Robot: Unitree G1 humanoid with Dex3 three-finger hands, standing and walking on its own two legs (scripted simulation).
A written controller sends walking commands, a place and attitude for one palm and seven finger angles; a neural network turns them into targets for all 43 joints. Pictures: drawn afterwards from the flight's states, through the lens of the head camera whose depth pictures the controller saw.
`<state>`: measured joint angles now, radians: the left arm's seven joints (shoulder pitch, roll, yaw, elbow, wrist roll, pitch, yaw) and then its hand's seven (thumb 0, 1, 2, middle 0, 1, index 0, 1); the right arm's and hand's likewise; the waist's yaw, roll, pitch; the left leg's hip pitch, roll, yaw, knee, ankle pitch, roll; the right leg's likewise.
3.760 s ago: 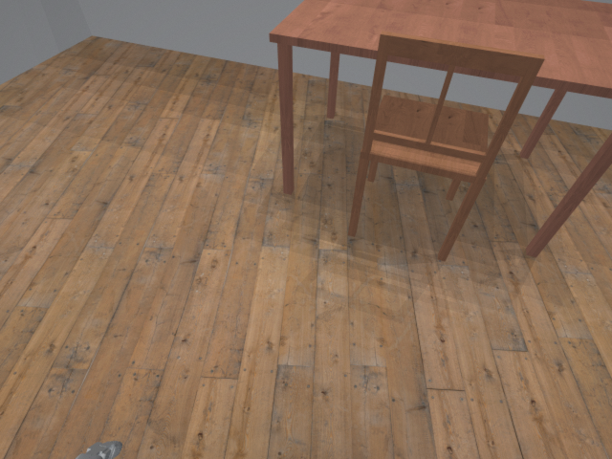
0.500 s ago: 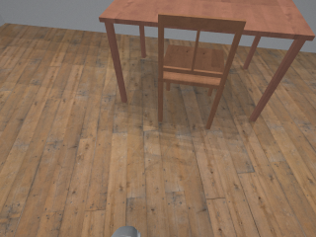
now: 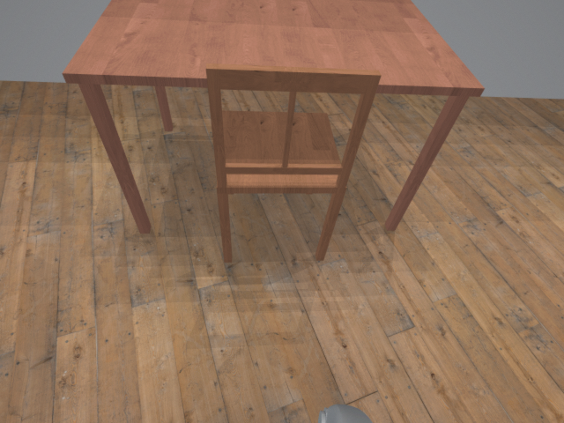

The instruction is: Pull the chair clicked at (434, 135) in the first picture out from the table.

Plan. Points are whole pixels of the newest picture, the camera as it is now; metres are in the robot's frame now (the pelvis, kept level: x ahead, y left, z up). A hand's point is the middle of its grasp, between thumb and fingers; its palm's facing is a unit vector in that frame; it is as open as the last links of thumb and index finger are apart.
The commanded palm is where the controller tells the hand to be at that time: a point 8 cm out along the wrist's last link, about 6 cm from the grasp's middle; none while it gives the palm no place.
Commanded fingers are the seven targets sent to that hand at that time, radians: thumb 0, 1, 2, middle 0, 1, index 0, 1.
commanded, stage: walk to a spot facing it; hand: left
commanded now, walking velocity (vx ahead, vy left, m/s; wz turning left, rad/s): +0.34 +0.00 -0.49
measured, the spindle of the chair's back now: (288, 131) +0.84 +0.05 -0.11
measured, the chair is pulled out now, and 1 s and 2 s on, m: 0.00 0.00 0.00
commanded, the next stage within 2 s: turn to face it in 0.72 s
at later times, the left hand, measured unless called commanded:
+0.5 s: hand (244, 303) +0.36 +0.10 -0.18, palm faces -0.24 -0.95 -0.17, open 7.3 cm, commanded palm none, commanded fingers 0.00 0.90 0.90 -0.20 -0.30 -0.20 -0.30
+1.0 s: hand (245, 243) +0.50 +0.12 -0.18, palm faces -0.31 -0.94 -0.17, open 7.4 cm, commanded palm none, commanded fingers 0.00 0.90 0.90 -0.20 -0.30 -0.20 -0.30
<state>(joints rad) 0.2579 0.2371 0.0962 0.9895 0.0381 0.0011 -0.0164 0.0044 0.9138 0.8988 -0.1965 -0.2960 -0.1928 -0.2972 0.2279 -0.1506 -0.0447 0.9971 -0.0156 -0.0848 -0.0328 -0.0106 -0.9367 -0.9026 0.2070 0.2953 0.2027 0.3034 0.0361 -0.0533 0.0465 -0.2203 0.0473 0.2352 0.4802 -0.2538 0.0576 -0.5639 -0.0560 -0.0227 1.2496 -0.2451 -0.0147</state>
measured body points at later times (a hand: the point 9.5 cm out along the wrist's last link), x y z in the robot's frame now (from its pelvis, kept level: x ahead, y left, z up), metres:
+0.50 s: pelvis +0.21 -0.05 -0.01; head +0.25 -0.05 +0.44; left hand +0.37 +0.15 -0.16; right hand +0.11 -0.25 -0.16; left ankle +0.16 +0.10 -0.64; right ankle +0.24 -0.12 -0.74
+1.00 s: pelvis +0.40 -0.04 +0.01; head +0.43 -0.02 +0.45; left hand +0.52 +0.17 -0.16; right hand +0.37 -0.28 -0.13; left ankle +0.43 +0.04 -0.74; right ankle +0.34 -0.17 -0.67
